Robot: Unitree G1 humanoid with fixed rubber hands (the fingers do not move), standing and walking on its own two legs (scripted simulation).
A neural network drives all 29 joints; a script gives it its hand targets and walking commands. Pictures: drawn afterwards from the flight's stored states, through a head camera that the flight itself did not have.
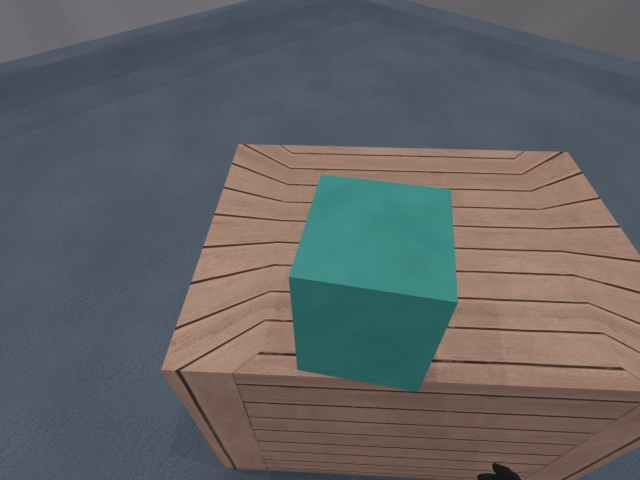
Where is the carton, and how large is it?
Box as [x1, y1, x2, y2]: [289, 174, 457, 391]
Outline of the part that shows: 321,174 289,274 297,369 417,391 457,303 450,189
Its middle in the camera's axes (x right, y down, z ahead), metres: +0.08 +0.06 +0.62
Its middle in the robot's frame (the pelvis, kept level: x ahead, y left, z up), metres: +0.43 -0.07 -0.02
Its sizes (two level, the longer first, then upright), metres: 0.210 0.200 0.250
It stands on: a pedestal, 0.61 m high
